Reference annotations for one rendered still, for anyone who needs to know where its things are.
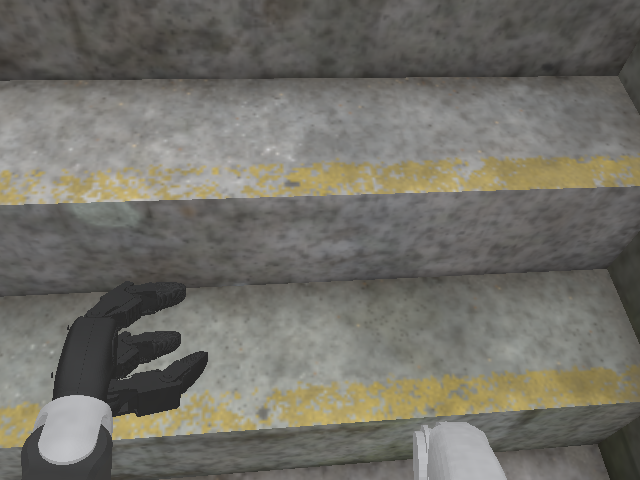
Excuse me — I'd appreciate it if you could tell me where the robot left hand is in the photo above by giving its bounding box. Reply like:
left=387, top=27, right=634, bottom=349
left=51, top=281, right=208, bottom=417

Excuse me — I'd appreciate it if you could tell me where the right robot thigh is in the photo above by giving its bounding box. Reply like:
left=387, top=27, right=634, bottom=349
left=413, top=421, right=507, bottom=480

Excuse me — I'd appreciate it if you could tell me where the robot left forearm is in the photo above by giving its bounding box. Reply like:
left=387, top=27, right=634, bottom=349
left=21, top=395, right=113, bottom=480

